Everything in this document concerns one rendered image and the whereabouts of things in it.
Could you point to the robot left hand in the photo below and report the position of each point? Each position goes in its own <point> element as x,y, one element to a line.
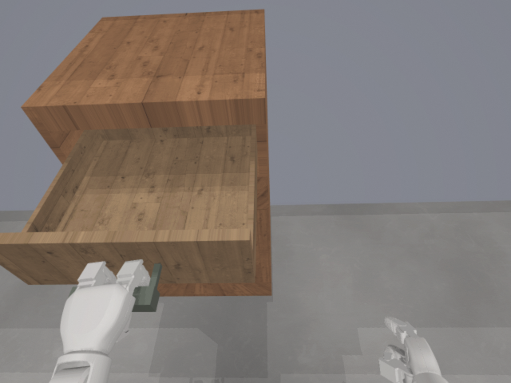
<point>97,314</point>

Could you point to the handle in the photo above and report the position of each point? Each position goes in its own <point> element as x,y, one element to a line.
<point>147,297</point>

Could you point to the drawer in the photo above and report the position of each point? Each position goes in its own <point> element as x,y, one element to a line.
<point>184,197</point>

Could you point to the robot left forearm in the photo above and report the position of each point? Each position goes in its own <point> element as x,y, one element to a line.
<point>82,366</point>

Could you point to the cabinet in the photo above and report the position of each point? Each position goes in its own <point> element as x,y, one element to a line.
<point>167,70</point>

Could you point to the robot right hand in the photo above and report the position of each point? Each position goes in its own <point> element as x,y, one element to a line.
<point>401,366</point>

